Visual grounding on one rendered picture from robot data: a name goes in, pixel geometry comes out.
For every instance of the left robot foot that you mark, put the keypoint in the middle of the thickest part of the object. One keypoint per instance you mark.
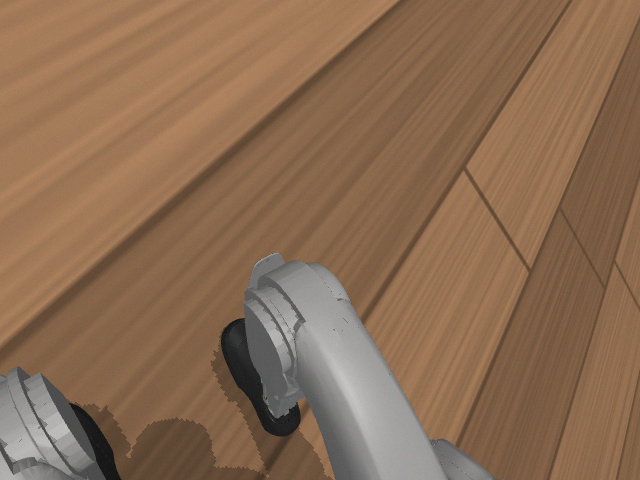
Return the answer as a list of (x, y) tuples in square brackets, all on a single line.
[(103, 451)]

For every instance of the right robot foot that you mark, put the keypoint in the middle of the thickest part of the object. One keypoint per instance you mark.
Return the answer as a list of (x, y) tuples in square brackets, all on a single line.
[(235, 350)]

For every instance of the right robot hand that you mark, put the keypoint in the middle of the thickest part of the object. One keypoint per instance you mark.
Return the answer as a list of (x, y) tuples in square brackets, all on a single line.
[(457, 464)]

